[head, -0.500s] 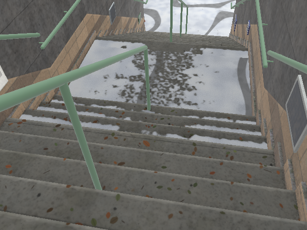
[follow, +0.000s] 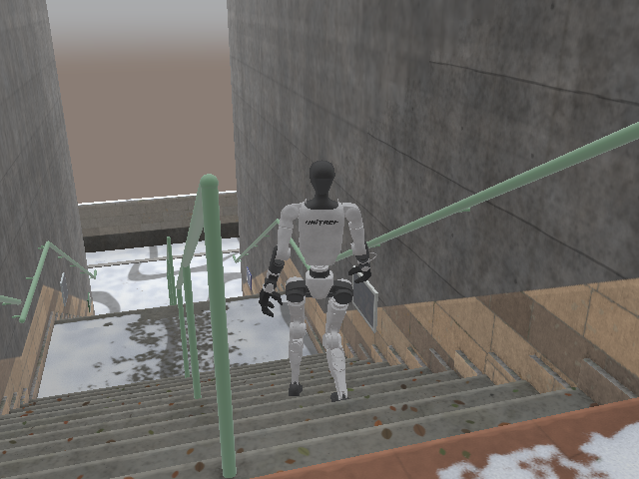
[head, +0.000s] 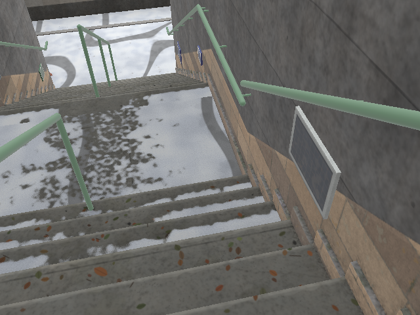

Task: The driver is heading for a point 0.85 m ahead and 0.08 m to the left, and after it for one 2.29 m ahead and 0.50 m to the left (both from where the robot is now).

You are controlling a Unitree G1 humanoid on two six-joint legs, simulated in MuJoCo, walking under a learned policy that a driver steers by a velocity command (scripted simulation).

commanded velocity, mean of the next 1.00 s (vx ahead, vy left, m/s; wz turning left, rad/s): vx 0.92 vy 0.00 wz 0.05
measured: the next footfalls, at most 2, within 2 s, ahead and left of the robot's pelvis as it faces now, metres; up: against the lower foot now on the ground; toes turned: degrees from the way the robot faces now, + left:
left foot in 0.02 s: +0.10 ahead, +0.13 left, -0.17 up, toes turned -4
right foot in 0.44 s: +0.45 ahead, -0.10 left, -0.33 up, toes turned -14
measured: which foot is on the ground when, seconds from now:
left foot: up 0.00-0.00, down 0.02-0.44, up 0.46-0.78, down 0.80-1.00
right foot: down 0.00-0.02, up 0.04-0.42, down 0.44-0.80, up 0.82-1.00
